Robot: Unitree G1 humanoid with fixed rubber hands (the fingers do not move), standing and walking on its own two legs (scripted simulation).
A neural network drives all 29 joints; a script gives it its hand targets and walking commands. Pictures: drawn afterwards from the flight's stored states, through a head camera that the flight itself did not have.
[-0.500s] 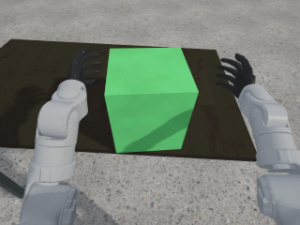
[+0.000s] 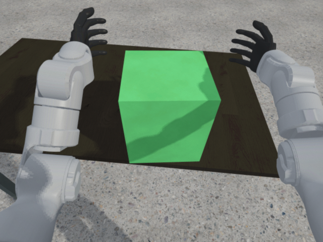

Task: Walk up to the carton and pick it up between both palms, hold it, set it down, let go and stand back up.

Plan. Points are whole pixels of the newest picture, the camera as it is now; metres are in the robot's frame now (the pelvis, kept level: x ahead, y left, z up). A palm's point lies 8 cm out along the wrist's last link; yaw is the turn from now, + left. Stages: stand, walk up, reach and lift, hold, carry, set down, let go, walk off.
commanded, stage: reach and lift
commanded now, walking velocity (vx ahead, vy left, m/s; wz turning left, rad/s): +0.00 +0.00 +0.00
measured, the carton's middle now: (164, 109) +0.44 +0.04 +0.08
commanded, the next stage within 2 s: none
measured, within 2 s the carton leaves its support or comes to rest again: neither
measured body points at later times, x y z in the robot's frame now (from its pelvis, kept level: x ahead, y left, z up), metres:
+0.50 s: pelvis +0.00 +0.00 +0.00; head +0.01 +0.01 +0.45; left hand +0.41 +0.21 +0.15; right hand +0.47 -0.20 +0.19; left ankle +0.02 +0.13 -0.74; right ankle -0.01 -0.11 -0.74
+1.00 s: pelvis +0.01 +0.00 +0.00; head +0.06 +0.01 +0.45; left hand +0.43 +0.19 +0.12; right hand +0.49 -0.18 +0.15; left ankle +0.02 +0.13 -0.74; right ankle -0.01 -0.11 -0.74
